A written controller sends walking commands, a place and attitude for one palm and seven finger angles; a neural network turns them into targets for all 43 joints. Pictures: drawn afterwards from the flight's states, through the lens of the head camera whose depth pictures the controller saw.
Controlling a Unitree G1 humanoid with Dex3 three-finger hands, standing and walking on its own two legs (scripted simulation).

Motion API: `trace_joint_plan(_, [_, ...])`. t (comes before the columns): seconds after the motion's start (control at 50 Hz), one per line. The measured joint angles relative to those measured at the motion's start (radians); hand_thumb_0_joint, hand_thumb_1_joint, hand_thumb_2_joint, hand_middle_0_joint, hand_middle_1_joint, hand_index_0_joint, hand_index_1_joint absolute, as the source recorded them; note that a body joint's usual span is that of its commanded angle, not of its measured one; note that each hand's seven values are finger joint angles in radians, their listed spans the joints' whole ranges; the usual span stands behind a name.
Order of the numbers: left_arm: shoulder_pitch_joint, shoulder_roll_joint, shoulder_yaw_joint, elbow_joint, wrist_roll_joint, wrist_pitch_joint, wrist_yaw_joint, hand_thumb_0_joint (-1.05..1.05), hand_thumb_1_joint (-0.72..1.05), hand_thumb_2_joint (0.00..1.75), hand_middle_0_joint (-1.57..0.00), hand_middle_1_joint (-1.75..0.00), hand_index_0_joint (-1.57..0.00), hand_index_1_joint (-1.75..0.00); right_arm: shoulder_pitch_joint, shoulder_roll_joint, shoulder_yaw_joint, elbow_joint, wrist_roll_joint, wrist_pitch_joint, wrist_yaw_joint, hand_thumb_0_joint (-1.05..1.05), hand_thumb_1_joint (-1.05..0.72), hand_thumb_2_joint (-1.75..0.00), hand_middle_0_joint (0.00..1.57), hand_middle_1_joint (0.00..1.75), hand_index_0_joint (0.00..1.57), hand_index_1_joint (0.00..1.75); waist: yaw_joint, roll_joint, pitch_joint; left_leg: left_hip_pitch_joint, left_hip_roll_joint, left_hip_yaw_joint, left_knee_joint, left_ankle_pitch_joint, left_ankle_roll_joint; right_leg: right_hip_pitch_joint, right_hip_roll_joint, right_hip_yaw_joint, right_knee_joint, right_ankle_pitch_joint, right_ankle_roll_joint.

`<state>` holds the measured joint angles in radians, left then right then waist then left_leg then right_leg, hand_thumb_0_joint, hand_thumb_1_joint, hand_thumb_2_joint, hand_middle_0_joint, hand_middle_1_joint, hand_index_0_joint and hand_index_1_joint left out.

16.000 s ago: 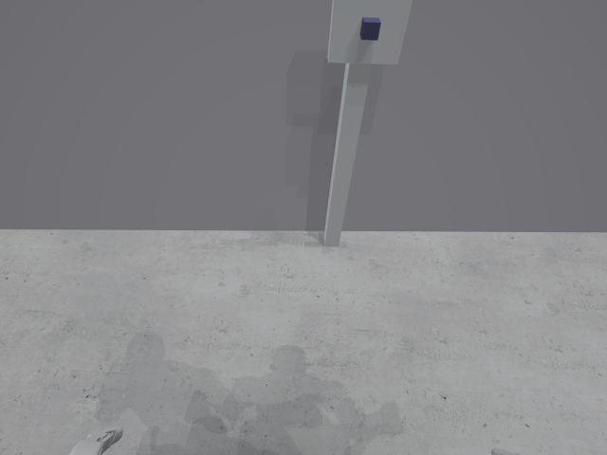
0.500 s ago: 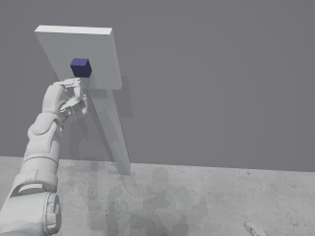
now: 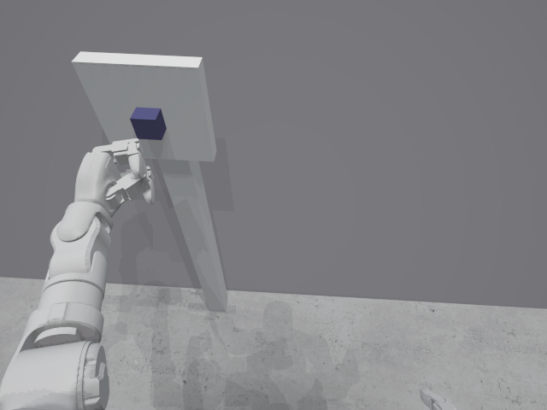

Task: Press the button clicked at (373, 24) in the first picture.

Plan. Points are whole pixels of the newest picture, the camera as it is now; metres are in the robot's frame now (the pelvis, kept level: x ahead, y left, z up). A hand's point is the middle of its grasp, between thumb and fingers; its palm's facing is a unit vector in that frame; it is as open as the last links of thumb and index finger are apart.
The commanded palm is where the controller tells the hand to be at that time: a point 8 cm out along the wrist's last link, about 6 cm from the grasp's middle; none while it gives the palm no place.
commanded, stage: aim a knuckle at the button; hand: left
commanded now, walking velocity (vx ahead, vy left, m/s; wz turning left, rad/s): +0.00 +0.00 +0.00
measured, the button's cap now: (149, 122) +0.51 +0.21 +0.14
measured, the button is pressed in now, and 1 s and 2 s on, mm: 0 1 4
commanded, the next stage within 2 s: press the button with the knuckle in 0.14 s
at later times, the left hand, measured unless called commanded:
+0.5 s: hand (153, 169) +0.43 +0.19 +0.12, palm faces -0.03 -1.00 -0.01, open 3.1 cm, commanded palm +0.41 +0.24 +0.12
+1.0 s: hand (161, 162) +0.46 +0.18 +0.11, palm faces -0.02 -1.00 -0.01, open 3.3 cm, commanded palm +0.44 +0.23 +0.12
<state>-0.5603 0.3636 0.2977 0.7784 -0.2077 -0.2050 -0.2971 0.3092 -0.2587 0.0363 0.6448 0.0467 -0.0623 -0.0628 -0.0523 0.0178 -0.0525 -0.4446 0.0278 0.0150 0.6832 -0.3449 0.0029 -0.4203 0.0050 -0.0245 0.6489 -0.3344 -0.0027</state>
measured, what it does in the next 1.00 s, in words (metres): stands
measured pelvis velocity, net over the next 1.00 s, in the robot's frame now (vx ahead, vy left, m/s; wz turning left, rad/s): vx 0.00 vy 0.00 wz -0.01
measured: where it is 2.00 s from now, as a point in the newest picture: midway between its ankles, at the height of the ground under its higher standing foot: outside the picture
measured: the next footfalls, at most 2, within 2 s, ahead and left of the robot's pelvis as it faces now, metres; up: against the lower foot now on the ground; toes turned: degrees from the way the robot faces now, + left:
none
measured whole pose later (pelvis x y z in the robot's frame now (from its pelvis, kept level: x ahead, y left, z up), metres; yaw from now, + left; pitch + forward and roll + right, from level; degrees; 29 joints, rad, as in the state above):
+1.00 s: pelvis +0.00 +0.00 -0.01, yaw +0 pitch +10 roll -1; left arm -0.78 0.43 0.34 1.05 -0.14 -0.26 -0.28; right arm 0.37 -0.27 0.03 0.66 0.03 -0.03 -0.04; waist -0.10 0.02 -0.06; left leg -0.56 0.04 0.01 0.74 -0.36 0.00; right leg -0.53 0.01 -0.02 0.70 -0.34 -0.01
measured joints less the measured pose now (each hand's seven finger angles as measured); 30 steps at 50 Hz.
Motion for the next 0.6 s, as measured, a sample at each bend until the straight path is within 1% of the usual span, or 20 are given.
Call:
trace_joint_plan(0.06, [-0.027, 0.012, -0.01, 0.035, 0.011, 0.02, -0.001, 0.01, 0.9, 0.9, -1.3, -1.5, -1.31, -1.5, -0.011, -0.004, 0.0, -0.015, 0.001, -0.001, 0.002, 0.01, -0.9, -0.9, 0.2, 0.3, 0.21, 0.3, -0.003, 0.001, 0.0, -0.013, -0.002, -0.002, 0.006, 0.002, 0.0, -0.012, -0.002, -0.002, 0.006, 0.001, -0.001])
trace_joint_plan(0.1, [-0.029, 0.01, -0.016, 0.04, 0.012, 0.022, -0.001, 0.01, 0.9, 0.9, -1.3, -1.5, -1.31, -1.5, -0.014, -0.008, -0.002, -0.025, 0.0, -0.002, 0.003, 0.01, -0.9, -0.9, 0.2, 0.3, 0.21, 0.3, -0.004, 0.005, 0.0, -0.02, -0.002, -0.001, 0.008, 0.002, 0.001, -0.02, -0.002, -0.001, 0.009, 0.001, 0.0])
trace_joint_plan(0.16, [-0.028, -0.004, -0.021, 0.037, 0.008, 0.01, 0.001, 0.01, 0.9, 0.9, -1.3, -1.5, -1.3, -1.5, -0.014, -0.009, -0.003, -0.029, -0.001, -0.002, 0.005, 0.01, -0.9, -0.9, 0.2, 0.3, 0.21, 0.3, -0.002, 0.004, 0.003, -0.026, -0.003, 0.001, 0.012, 0.001, 0.002, -0.028, -0.004, 0.001, 0.016, -0.001, 0.001])
trace_joint_plan(0.24, [-0.027, -0.016, -0.005, 0.028, 0.013, -0.008, 0.012, 0.02, 0.9, 0.9, -1.3, -1.5, -1.3, -1.5, -0.011, -0.004, 0.002, -0.025, -0.005, 0.002, 0.006, 0.01, -0.9, -0.9, 0.2, 0.3, 0.21, 0.3, -0.004, -0.002, 0.004, -0.027, -0.001, 0.004, 0.015, -0.002, 0.001, -0.032, -0.002, 0.005, 0.021, -0.004, 0.001])
trace_joint_plan(0.34, [-0.046, 0.007, 0.004, 0.047, 0.03, -0.011, 0.022, 0.02, 0.9, 0.9, -1.3, -1.5, -1.31, -1.5, 0.0, 0.0, 0.004, -0.022, -0.006, 0.007, 0.007, 0.01, -0.9, -0.9, 0.2, 0.3, 0.21, 0.3, -0.014, -0.002, 0.007, -0.031, 0.002, 0.004, 0.021, -0.007, -0.001, -0.035, 0.002, 0.004, 0.024, -0.007, -0.001])
trace_joint_plan(0.42, [-0.061, 0.024, 0.014, 0.06, 0.022, -0.004, 0.013, 0.02, 0.9, 0.9, -1.3, -1.5, -1.3, -1.5, 0.015, -0.001, 0.002, -0.015, -0.005, 0.011, 0.007, 0.01, -0.9, -0.9, 0.2, 0.3, 0.21, 0.3, -0.016, 0.003, 0.005, -0.034, 0.004, 0.005, 0.019, -0.007, -0.001, -0.038, 0.003, 0.006, 0.02, -0.005, -0.001])
trace_joint_plan(0.5, [-0.07, 0.023, 0.008, 0.069, 0.013, -0.002, 0.001, 0.02, 0.9, 0.9, -1.3, -1.5, -1.3, -1.5, 0.033, -0.005, -0.003, -0.006, -0.005, 0.014, 0.009, 0.01, -0.9, -0.9, 0.2, 0.3, 0.21, 0.3, -0.015, 0.008, -0.006, -0.036, 0.004, 0.005, 0.016, -0.009, -0.001, -0.039, 0.004, 0.006, 0.016, -0.006, -0.001])
trace_joint_plan(0.6, [-0.106, 0.024, 0.011, 0.122, 0.021, 0.004, 0.005, 0.01, 0.9, 0.9, -1.3, -1.5, -1.3, -1.5, 0.034, -0.008, -0.004, 0.0, -0.006, 0.023, 0.012, 0.01, -0.9, -0.9, 0.2, 0.3, 0.21, 0.3, -0.023, 0.004, -0.007, -0.049, 0.003, 0.004, 0.023, -0.011, -0.001, -0.052, 0.003, 0.005, 0.024, -0.009, -0.001])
